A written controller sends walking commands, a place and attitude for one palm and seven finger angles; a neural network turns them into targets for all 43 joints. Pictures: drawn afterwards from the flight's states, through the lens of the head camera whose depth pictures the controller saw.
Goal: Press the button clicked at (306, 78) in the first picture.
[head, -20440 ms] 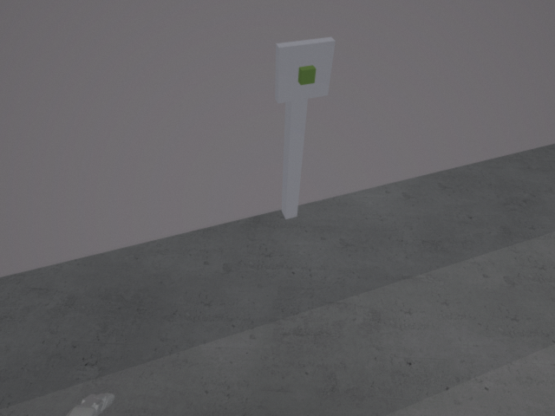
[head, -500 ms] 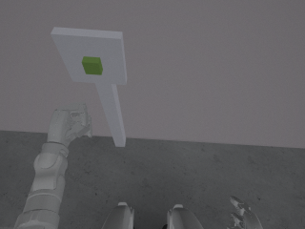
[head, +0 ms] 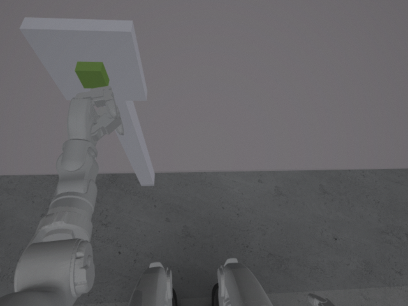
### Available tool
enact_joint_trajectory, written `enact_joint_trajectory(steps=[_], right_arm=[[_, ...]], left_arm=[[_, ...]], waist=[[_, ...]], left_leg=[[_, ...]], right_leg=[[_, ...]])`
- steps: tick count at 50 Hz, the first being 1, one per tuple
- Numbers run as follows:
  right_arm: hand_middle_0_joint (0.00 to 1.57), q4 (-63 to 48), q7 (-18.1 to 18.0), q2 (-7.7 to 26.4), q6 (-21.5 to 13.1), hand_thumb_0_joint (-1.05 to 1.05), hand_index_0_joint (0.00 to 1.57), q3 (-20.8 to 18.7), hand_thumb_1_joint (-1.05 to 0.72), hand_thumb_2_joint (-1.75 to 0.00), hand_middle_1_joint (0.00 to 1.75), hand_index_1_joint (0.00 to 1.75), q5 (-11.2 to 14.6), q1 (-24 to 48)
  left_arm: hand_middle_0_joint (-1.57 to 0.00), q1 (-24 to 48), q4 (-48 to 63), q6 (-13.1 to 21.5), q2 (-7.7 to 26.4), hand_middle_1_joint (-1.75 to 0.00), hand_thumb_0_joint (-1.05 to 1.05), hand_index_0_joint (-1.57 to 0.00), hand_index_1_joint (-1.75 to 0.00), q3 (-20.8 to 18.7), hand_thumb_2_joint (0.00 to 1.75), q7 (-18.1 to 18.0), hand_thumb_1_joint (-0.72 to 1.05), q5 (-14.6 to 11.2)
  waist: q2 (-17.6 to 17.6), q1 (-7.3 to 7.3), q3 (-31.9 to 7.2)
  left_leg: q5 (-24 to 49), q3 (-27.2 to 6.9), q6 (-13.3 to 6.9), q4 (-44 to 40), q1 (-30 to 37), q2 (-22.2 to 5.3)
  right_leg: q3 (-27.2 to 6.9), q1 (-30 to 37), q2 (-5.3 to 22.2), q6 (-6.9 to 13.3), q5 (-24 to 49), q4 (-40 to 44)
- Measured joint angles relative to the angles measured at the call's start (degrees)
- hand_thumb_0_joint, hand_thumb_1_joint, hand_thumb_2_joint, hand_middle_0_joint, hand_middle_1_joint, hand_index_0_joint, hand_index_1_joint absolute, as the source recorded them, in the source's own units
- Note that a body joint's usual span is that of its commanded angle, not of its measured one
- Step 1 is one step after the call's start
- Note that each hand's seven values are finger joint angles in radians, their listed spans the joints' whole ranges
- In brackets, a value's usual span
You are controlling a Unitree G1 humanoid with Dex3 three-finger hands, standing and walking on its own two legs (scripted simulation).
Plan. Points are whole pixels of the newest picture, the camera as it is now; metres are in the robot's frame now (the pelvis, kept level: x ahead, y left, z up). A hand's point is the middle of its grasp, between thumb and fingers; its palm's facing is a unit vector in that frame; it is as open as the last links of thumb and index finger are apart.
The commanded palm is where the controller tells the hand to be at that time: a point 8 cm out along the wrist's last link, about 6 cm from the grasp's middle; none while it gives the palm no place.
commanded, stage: aim a knuckle at the button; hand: left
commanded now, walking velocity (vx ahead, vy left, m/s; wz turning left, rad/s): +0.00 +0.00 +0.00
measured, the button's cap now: (93, 74) +0.55 +0.20 +0.08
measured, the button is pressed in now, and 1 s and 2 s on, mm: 0 0 10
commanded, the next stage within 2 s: press the button with the knuckle in 0.60 s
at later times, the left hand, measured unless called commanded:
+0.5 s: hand (112, 130) +0.44 +0.16 +0.04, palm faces -0.01 -1.00 -0.02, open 3.1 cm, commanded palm +0.41 +0.21 +0.05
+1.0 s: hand (112, 114) +0.48 +0.16 +0.05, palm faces -0.02 -1.00 -0.03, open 3.1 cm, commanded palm +0.45 +0.21 +0.05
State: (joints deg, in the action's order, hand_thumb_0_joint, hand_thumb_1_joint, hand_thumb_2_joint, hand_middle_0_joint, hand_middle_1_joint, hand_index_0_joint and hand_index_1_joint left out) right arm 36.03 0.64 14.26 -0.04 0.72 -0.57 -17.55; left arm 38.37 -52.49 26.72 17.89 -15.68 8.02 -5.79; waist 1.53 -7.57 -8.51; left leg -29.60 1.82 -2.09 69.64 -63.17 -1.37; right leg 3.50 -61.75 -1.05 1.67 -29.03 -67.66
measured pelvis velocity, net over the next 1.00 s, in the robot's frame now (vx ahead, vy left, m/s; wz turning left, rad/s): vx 0.00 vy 0.00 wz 0.00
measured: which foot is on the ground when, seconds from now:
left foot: down 0.00-1.00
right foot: down 0.00-1.00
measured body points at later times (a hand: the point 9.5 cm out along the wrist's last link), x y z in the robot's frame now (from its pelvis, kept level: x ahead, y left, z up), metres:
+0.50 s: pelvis +0.00 -0.01 +0.01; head +0.11 +0.01 +0.44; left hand +0.44 +0.21 +0.05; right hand +0.09 -0.27 -0.10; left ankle +0.03 +0.10 -0.63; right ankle +0.03 -0.11 -0.63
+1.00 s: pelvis +0.00 +0.00 +0.00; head +0.13 +0.02 +0.43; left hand +0.47 +0.21 +0.05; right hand +0.06 -0.26 -0.12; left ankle +0.03 +0.10 -0.63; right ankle +0.03 -0.11 -0.63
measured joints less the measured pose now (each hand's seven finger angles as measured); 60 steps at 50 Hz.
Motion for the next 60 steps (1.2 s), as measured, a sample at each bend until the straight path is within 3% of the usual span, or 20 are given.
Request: enact_joint_trajectory(steps=[8, 13, 20, 27, 32, 36, 40, 48, 53, 60], right_arm=[[0.20, -1.2, 0.5, 0.0, 2.8, 0.01, 0.20, -0.1, -0.91, -0.89, 0.30, 0.30, 0.6, -2.8], [0.20, -0.7, 0.2, -0.3, 2.4, 0.01, 0.20, -0.2, -0.91, -0.89, 0.30, 0.30, 0.7, -2.3], [0.20, -0.4, 0.1, 0.2, 2.1, 0.01, 0.20, -0.4, -0.91, -0.89, 0.30, 0.30, 0.8, 0.5], [0.20, -2.3, -0.3, 0.3, 2.1, 0.01, 0.20, 0.0, -0.91, -0.89, 0.30, 0.30, 0.8, 2.2], [0.20, -1.6, -0.2, 0.1, 2.0, 0.01, 0.20, -0.1, -0.91, -0.89, 0.30, 0.30, 0.8, 2.0], [0.20, -0.9, -0.2, -0.1, 2.5, 0.01, 0.20, 0.1, -0.91, -0.89, 0.30, 0.30, 1.1, 1.4], [0.20, -0.7, -0.3, -0.3, 2.5, 0.01, 0.20, 0.5, -0.91, -0.89, 0.30, 0.30, 1.2, 1.0], [0.20, 0.0, -0.3, -0.2, 2.0, 0.01, 0.21, 0.5, -0.91, -0.89, 0.30, 0.30, 0.2, 0.6], [0.20, 0.0, 0.1, 0.1, 3.1, 0.01, 0.20, 0.4, -0.91, -0.89, 0.30, 0.30, 0.0, -0.3], [0.20, -0.4, 0.5, -0.1, 4.0, 0.01, 0.20, 0.3, -0.91, -0.89, 0.30, 0.30, -0.2, -1.9]], left_arm=[[-1.30, -5.0, 1.0, -0.8, 0.1, -1.50, 0.02, -1.30, -1.50, -1.3, 0.90, 1.4, 0.90, -1.0], [-1.30, -6.9, 3.2, 1.6, -0.8, -1.50, 0.02, -1.30, -1.50, -0.3, 0.90, 1.4, 0.90, -1.6], [-1.30, -5.0, 0.9, 2.2, -0.8, -1.50, 0.02, -1.30, -1.50, 1.4, 0.90, 2.2, 0.90, -1.3], [-1.30, -3.8, -1.3, 1.8, 0.4, -1.50, 0.02, -1.30, -1.50, -0.8, 0.90, 2.7, 0.90, -1.3], [-1.30, -4.0, 0.7, 3.0, 0.8, -1.50, 0.02, -1.30, -1.50, -0.3, 0.90, 3.3, 0.90, -2.1], [-1.30, -3.5, -0.3, 1.7, 0.6, -1.50, 0.02, -1.30, -1.50, 0.8, 0.90, 4.2, 0.90, -2.5], [-1.30, -2.3, -2.3, 0.4, 0.4, -1.50, 0.02, -1.30, -1.50, 0.7, 0.90, 4.2, 0.90, -2.2], [-1.30, 2.8, -5.2, 2.8, 1.8, -1.50, 0.02, -1.30, -1.50, -0.7, 0.90, 2.0, 0.90, -0.5], [-1.30, 5.1, -7.2, 1.5, 2.8, -1.50, 0.02, -1.30, -1.50, -1.6, 0.90, 2.1, 0.90, 0.1], [-1.30, 4.3, -6.5, 1.0, 2.7, -1.50, 0.02, -1.30, -1.50, -2.9, 0.90, 1.4, 0.90, 0.1]], waist=[[0.1, 0.53, -0.1], [-0.4, 1.29, 0.3], [-0.6, 1.40, -0.2], [-1.0, 0.96, 0.3], [-0.8, 1.58, 0.4], [-0.5, 1.85, 0.1], [-0.4, 1.39, 0.2], [-0.4, -0.14, 0.6], [0.1, -0.87, 0.3], [0.1, -1.05, 0.3]], left_leg=[[0.3, 0.8, 0.2, -2.4, 2.7, -0.4], [0.6, -0.1, 0.5, -2.9, 3.6, -0.3], [0.7, -1.0, 0.8, -2.5, 3.6, -0.1], [0.6, -0.8, 0.7, -1.8, 2.7, -0.2], [0.4, -1.0, 0.7, -1.3, 2.2, -0.2], [0.4, -1.1, 0.5, -1.4, 2.5, 0.0], [0.4, -1.1, 0.3, -1.5, 2.4, 0.0], [0.0, -1.0, 0.0, 0.1, -0.2, 0.0], [-0.3, -0.6, -0.3, 0.5, -1.0, -0.1], [-0.3, 0.0, -0.5, -0.5, -0.2, -0.3]], right_leg=[[-0.9, 2.0, -0.5, 0.1, 0.4, 1.8], [0.0, 3.3, -0.5, 0.5, 0.6, 2.7], [0.9, 3.9, -0.3, 0.7, 0.4, 2.6], [0.7, 2.8, -0.4, 0.7, 0.5, 1.8], [0.8, 2.5, -0.3, 0.6, 0.3, 1.5], [0.9, 2.9, -0.2, 0.4, 0.3, 1.8], [0.9, 2.9, -0.2, 0.3, 0.4, 2.0], [0.9, 0.5, -0.2, 0.0, 0.2, 0.7], [0.4, -0.5, -0.3, -0.3, 0.1, 0.5], [-0.2, 0.1, -0.5, -0.5, 0.4, 1.4]])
